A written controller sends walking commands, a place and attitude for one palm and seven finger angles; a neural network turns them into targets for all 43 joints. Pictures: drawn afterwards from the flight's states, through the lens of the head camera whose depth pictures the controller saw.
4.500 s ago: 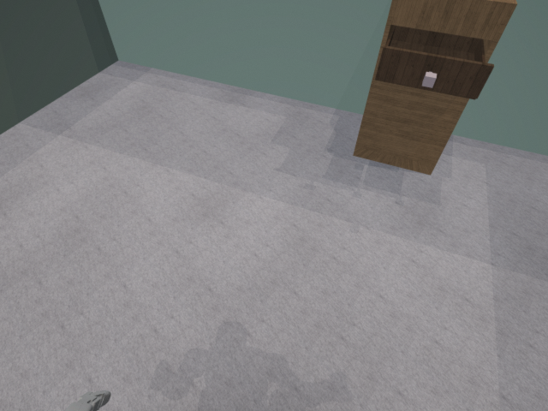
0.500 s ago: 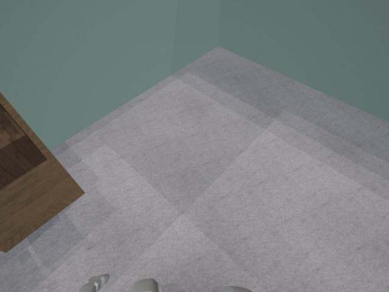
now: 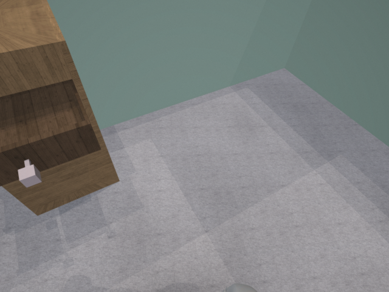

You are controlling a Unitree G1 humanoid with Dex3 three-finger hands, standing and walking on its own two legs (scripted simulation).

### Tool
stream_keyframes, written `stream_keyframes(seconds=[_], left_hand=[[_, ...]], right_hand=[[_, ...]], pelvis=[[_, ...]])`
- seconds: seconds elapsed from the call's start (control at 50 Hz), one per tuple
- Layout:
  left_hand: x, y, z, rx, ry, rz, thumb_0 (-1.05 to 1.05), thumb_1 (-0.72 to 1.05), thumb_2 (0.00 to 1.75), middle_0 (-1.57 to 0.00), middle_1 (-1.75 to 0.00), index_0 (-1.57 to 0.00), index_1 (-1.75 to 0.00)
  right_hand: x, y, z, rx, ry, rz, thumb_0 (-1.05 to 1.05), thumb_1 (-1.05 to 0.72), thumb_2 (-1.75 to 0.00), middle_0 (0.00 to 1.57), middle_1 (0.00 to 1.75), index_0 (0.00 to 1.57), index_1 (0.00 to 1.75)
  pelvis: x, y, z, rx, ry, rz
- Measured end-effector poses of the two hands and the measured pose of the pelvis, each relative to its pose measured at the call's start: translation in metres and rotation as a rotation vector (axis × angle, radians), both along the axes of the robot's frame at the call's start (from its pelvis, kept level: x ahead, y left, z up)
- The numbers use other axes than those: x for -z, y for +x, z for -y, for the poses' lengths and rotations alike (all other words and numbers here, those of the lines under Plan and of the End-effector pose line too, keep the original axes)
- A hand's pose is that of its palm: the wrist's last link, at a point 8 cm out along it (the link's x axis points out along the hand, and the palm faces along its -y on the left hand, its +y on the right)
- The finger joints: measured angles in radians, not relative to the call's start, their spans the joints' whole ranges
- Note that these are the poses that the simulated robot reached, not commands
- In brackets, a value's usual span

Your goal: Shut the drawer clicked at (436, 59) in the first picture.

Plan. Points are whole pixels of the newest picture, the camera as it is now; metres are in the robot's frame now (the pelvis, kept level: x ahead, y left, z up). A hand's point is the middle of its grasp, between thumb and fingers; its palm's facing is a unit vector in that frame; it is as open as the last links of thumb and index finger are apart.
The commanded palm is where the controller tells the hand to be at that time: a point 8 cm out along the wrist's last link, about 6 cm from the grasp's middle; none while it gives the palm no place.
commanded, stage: turn to face it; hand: left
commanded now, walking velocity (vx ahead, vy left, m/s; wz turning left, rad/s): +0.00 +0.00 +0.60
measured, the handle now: (29, 170) +0.41 +0.48 -0.11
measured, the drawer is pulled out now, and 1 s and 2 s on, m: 0.23 0.23 0.23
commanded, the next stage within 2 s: take the last steps up to it in 0.88 s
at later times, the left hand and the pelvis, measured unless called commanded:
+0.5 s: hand out of the picture +0.02 +0.14 -0.14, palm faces +0.33 -0.91 -0.25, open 7.4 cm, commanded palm none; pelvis -0.01 -0.07 +0.00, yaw +20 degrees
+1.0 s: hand out of the picture -0.10 +0.16 -0.16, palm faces +0.52 -0.82 -0.26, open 7.4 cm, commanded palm none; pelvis -0.05 -0.05 +0.01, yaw +29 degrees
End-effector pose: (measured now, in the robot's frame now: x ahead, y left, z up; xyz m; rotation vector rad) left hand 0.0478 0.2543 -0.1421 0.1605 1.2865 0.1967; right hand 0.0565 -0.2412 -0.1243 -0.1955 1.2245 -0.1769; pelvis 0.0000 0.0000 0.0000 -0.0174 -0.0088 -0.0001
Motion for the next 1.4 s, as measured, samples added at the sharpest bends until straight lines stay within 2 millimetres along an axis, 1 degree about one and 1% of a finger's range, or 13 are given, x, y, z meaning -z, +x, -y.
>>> stream_keyframes(seconds=[0.08, 0.16, 0.28, 0.4, 0.52, 0.68, 0.76, 0.88, 1.0, 1.12, 1.28, 1.34, 1.4], left_hand=[[-0.013, -0.005, -0.007, -0.042, 0.031, 0.011, 0.01, 0.91, 0.90, -0.20, -0.30, -0.20, -0.29], [-0.021, -0.002, 0.000, -0.072, 0.055, 0.046, 0.01, 0.91, 0.90, -0.20, -0.30, -0.20, -0.29], [-0.028, 0.004, 0.030, -0.111, 0.091, 0.156, 0.01, 0.91, 0.90, -0.20, -0.30, -0.20, -0.29], [-0.036, -0.024, 0.059, -0.183, 0.083, 0.171, 0.01, 0.91, 0.90, -0.20, -0.30, -0.20, -0.29], [-0.028, -0.065, 0.071, -0.271, 0.050, 0.131, 0.01, 0.90, 0.90, -0.20, -0.30, -0.20, -0.30], [0.006, -0.153, 0.052, -0.432, 0.010, 0.013, 0.01, 0.90, 0.90, -0.20, -0.30, -0.21, -0.30], [0.004, -0.183, 0.045, -0.472, 0.009, -0.060, 0.01, 0.91, 0.90, -0.20, -0.30, -0.20, -0.29], [-0.011, -0.191, 0.044, -0.495, 0.019, -0.038, 0.01, 0.91, 0.90, -0.20, -0.30, -0.20, -0.29], [-0.020, -0.179, 0.058, -0.499, 0.045, 0.017, 0.01, 0.91, 0.90, -0.20, -0.30, -0.20, -0.29], [-0.025, -0.173, 0.092, -0.512, 0.059, 0.082, 0.01, 0.91, 0.90, -0.20, -0.30, -0.20, -0.29], [-0.029, -0.212, 0.132, -0.597, -0.009, 0.017, 0.01, 0.91, 0.90, -0.20, -0.30, -0.20, -0.30], [-0.026, -0.231, 0.141, -0.638, -0.042, -0.024, 0.01, 0.91, 0.90, -0.20, -0.30, -0.20, -0.30], [-0.020, -0.252, 0.146, -0.678, -0.082, -0.074, 0.01, 0.91, 0.90, -0.20, -0.30, -0.20, -0.30]], right_hand=[[-0.003, 0.009, 0.005, -0.035, 0.007, -0.021, 0.00, -0.90, -0.90, 0.20, 0.30, 0.20, 0.30], [-0.001, 0.019, 0.019, -0.067, 0.013, -0.025, 0.00, -0.90, -0.90, 0.20, 0.30, 0.20, 0.30], [0.016, 0.042, 0.053, -0.126, 0.029, -0.011, 0.00, -0.90, -0.90, 0.20, 0.30, 0.20, 0.30], [0.012, 0.075, 0.069, -0.222, 0.018, 0.012, 0.00, -0.90, -0.90, 0.19, 0.30, 0.20, 0.30], [0.000, 0.104, 0.052, -0.334, 0.016, 0.035, 0.00, -0.91, -0.90, 0.19, 0.30, 0.20, 0.30], [-0.006, 0.132, -0.011, -0.506, -0.006, 0.117, 0.00, -0.91, -0.90, 0.19, 0.30, 0.20, 0.30], [-0.015, 0.123, -0.031, -0.534, 0.002, 0.132, 0.00, -0.90, -0.90, 0.19, 0.30, 0.20, 0.30], [-0.013, 0.099, -0.037, -0.543, 0.025, 0.082, 0.00, -0.90, -0.90, 0.20, 0.30, 0.20, 0.30], [0.005, 0.073, -0.020, -0.528, 0.057, 0.009, 0.00, -0.90, -0.90, 0.20, 0.30, 0.20, 0.30], [0.024, 0.054, 0.007, -0.521, 0.081, -0.071, 0.00, -0.90, -0.90, 0.20, 0.30, 0.20, 0.30], [0.009, 0.048, 0.019, -0.540, 0.059, -0.121, 0.00, -0.90, -0.90, 0.19, 0.30, 0.20, 0.30], [0.006, 0.050, 0.011, -0.561, 0.038, -0.138, 0.00, -0.91, -0.90, 0.19, 0.30, 0.20, 0.30], [0.002, 0.057, -0.008, -0.592, 0.023, -0.139, 0.00, -0.91, -0.90, 0.19, 0.30, 0.20, 0.30]], pelvis=[[-0.006, 0.003, 0.005, -0.040, -0.007, -0.009], [-0.007, 0.003, 0.018, -0.089, -0.009, -0.012], [0.004, 0.002, 0.049, -0.176, 0.017, -0.014], [-0.001, -0.002, 0.062, -0.273, 0.033, 0.014], [-0.005, -0.008, 0.065, -0.357, 0.053, 0.017], [0.010, -0.026, 0.043, -0.438, 0.026, 0.011], [0.003, -0.034, 0.039, -0.448, 0.015, 0.018], [-0.007, -0.042, 0.039, -0.482, 0.005, 0.020], [-0.006, -0.047, 0.051, -0.514, 0.023, 0.017], [-0.002, -0.045, 0.068, -0.549, 0.042, 0.027], [-0.017, -0.040, 0.062, -0.596, 0.057, 0.021], [-0.018, -0.040, 0.052, -0.614, 0.048, 0.017], [-0.017, -0.040, 0.038, -0.628, 0.037, 0.012]])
